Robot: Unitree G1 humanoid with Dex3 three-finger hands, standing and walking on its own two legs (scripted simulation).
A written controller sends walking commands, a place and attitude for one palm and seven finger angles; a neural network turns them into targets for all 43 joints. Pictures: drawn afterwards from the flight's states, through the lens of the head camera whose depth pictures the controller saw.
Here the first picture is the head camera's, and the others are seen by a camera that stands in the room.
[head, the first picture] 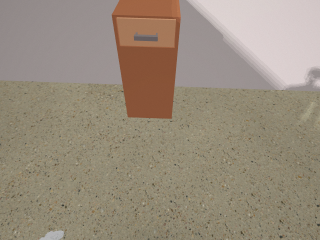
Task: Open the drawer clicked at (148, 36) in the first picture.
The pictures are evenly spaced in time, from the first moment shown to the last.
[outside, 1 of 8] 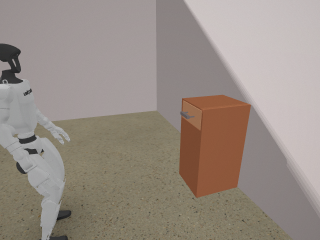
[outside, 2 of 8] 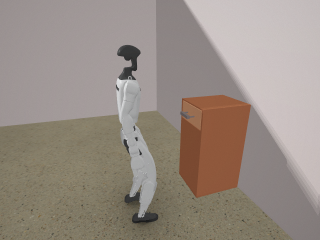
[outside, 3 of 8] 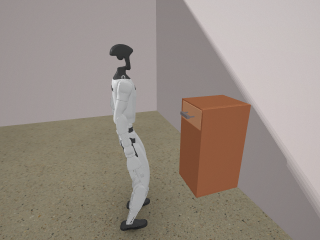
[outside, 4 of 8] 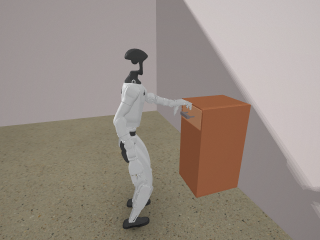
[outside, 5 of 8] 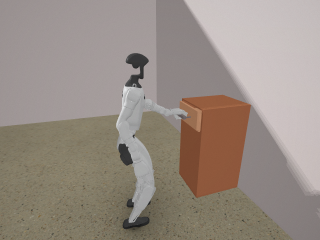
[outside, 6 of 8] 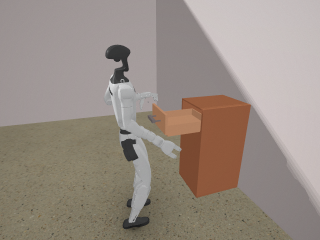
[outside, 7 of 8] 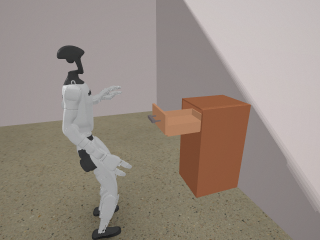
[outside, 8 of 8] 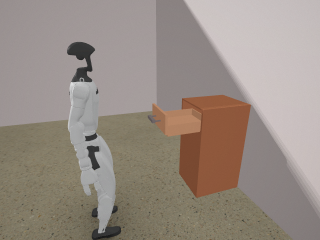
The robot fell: no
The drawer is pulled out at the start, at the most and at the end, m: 0.00 0.30 0.30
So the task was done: yes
